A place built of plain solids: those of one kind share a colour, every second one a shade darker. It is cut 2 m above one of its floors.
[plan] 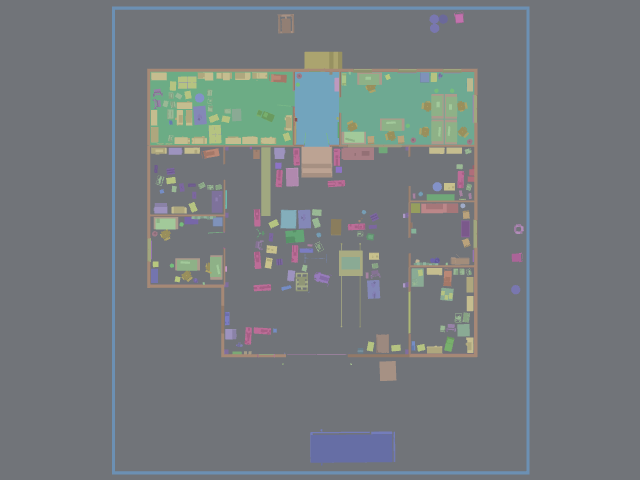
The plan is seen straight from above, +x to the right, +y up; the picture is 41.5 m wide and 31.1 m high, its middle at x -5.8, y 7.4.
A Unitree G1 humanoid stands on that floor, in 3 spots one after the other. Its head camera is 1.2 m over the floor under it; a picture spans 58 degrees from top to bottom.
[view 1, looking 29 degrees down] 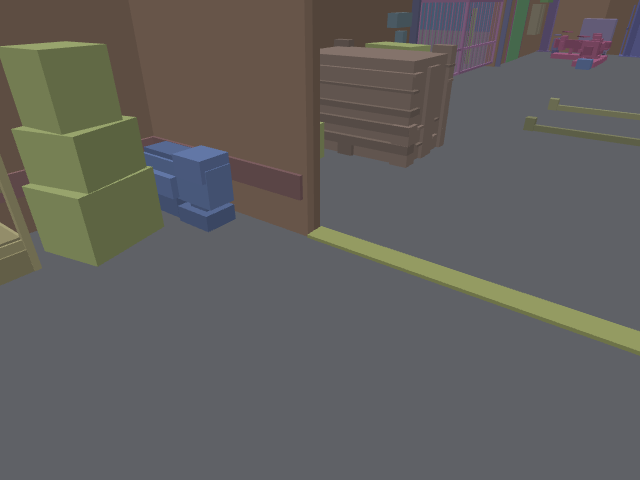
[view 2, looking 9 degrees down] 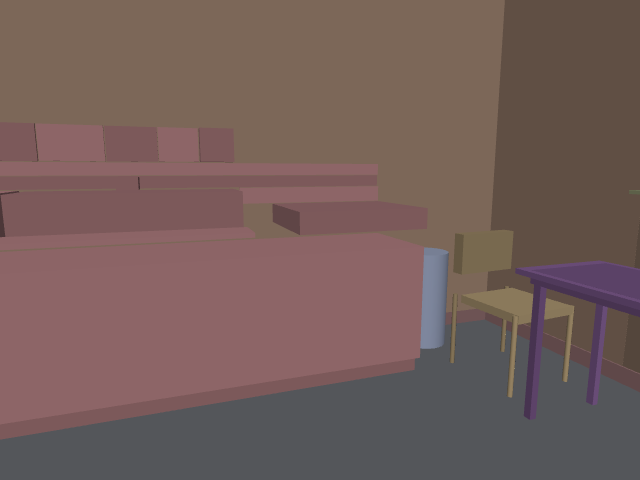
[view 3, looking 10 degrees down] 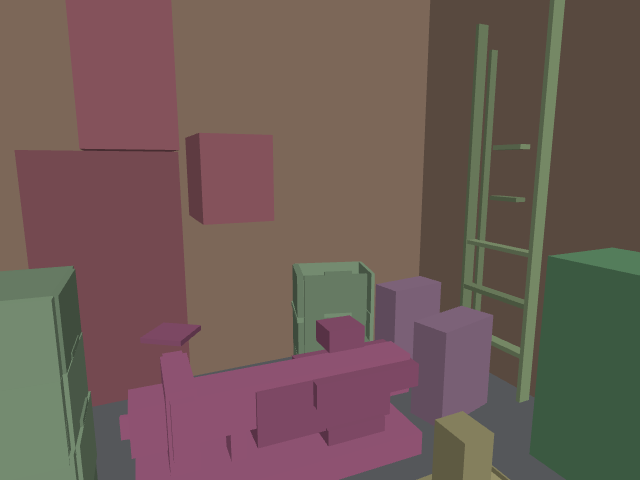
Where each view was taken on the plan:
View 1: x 1.80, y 2.70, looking -144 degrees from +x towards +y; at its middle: sill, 2.45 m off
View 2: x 1.80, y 7.05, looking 71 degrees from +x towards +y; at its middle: kitchenette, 2.72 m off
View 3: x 1.80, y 11.85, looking -25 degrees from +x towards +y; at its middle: wall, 2.69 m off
